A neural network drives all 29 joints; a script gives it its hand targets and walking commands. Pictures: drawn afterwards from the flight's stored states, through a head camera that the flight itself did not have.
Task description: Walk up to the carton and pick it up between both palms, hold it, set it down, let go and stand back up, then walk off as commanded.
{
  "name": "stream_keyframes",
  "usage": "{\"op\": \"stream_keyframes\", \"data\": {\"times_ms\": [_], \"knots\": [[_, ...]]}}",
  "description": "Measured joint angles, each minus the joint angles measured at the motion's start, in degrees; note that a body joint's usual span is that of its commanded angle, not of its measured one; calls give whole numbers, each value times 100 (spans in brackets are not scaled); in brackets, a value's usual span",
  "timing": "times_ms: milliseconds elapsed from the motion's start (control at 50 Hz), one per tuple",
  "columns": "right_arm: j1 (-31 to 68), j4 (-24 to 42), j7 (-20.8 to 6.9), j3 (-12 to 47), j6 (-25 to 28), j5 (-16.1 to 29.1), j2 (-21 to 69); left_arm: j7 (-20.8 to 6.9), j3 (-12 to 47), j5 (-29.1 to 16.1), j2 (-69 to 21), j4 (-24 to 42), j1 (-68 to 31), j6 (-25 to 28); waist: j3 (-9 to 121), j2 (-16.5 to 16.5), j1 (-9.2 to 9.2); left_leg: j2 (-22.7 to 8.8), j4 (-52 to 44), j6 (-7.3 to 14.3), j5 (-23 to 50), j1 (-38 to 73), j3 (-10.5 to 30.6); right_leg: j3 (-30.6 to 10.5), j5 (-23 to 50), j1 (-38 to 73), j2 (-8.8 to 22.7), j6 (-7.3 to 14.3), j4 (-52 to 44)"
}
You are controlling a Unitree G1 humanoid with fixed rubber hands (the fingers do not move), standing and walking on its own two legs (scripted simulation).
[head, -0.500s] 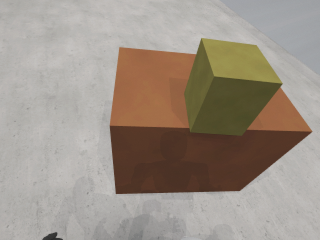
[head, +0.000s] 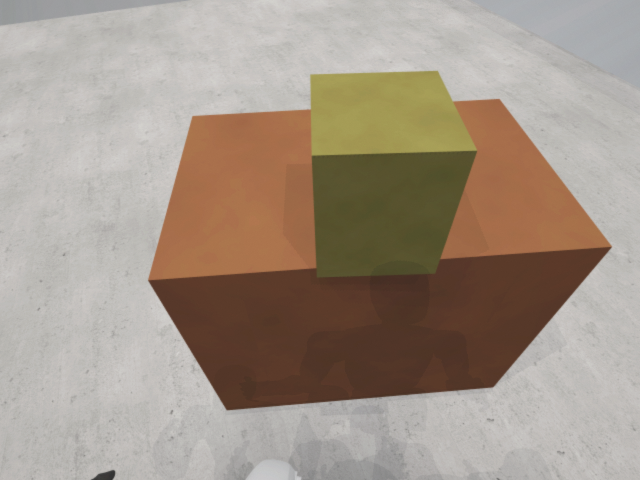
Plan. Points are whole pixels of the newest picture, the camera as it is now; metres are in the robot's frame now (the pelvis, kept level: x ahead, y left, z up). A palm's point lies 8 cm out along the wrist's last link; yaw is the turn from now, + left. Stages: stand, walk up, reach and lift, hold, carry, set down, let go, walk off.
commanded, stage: walk up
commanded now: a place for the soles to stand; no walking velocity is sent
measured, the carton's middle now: (375, 177) +0.56 -0.04 +0.06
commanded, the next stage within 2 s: none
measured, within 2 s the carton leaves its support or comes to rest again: neither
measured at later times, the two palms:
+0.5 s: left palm out of the picture +0.14 +0.35 -0.10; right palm out of the picture +0.11 -0.28 -0.06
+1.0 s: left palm (143, 449) +0.19 +0.28 -0.11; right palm out of the picture +0.17 -0.36 -0.05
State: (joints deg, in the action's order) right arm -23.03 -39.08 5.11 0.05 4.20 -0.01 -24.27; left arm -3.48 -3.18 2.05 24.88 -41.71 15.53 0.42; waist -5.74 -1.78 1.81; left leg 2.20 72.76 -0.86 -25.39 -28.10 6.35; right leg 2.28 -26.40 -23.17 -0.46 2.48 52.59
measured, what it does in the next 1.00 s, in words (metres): walks ahead: left foot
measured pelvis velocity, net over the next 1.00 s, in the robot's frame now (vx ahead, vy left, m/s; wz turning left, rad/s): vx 0.11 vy -0.04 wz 0.04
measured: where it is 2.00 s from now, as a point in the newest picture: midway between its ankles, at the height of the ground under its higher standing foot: outside the picture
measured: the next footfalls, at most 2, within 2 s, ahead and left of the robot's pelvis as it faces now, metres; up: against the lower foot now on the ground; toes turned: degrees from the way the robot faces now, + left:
left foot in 0.42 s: +0.14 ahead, +0.14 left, +0.00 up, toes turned -2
right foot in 1.04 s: +0.20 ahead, -0.16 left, +0.00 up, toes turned +1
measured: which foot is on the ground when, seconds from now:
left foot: up 0.00-0.40, down 0.42-1.00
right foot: down 0.00-0.46, up 0.48-1.00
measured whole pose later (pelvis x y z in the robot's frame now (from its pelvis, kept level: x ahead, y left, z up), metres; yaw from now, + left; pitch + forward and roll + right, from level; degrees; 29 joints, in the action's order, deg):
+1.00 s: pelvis +0.11 -0.04 +0.00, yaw +2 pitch -2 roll +1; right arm -24.4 -39.1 4.9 0.1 6.5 0.0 -24.3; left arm -3.2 -3.2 1.8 25.4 -39.9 15.5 -1.6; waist -5.4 -6.7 0.6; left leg -0.6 48.9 -1.8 -27.2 -20.5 5.7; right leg 0.3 -27.1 -28.4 1.8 3.0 59.2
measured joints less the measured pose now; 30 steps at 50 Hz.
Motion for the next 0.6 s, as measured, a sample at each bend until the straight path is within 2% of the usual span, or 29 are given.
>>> {"op": "stream_keyframes", "data": {"times_ms": [80, 160, 260, 400, 420, 440, 480, 540, 600], "knots": [[-1, 0, -70, 0, -24, 0, -1, 0, 0, -9, -1, 0, -1, 27, -18, 149, -1, 0, -156, 1, 513, -64, -43, 11, 23, 177, -83, 32, -217], [-1, 1, -91, -1, -43, 0, -1, 0, 1, -23, -1, 15, -1, 35, -46, 228, -2, 0, -640, 1, 553, -65, -42, 17, 3, 192, -122, 145, -294], [-1, 1, -94, -1, -66, 0, -1, 21, 0, -23, -1, 21, -1, 35, -147, 238, 21, 0, -1099, 0, 226, -64, -63, 23, -75, 200, -145, 154, -295], [-1, 2, -126, -1, -65, 0, -2, 26, 1, -23, -2, 35, -2, 36, -130, 124, 46, -140, -1745, 36, -361, -62, -334, 41, -202, 211, -146, 89, -296], [-3, 5, -131, -1, -53, 0, -4, 26, 1, -23, -3, 49, -2, 36, -112, 108, 44, -171, -2054, 75, -292, -30, -377, 52, -223, 209, -147, 62, -296], [-3, 6, -133, -1, -12, 0, -2, 26, 1, -23, 1, 69, -3, 36, -112, 48, 33, -142, -2269, 124, 202, 13, -405, 47, -251, 211, -112, 54, -257], [-28, 2, -120, -3, 116, 0, -2, 26, 1, -22, -15, 101, -4, 30, -164, -119, -44, -11, -2273, 209, 395, 133, -447, 22, -231, 129, 1, 54, 238], [-132, -1, -109, -2, 141, 0, -2, 26, 0, -22, -17, 109, -3, -29, -46, -170, -130, -17, -2379, 274, 236, 390, -352, 19, -233, -131, -63, 54, 1220], [-137, 2, -92, -1, 156, 0, -2, 26, 0, -23, 19, 127, -2, -47, 53, -269, -129, -82, -2569, 276, 238, 603, -285, -6, -237, -313, -26, 54, 1357]]}}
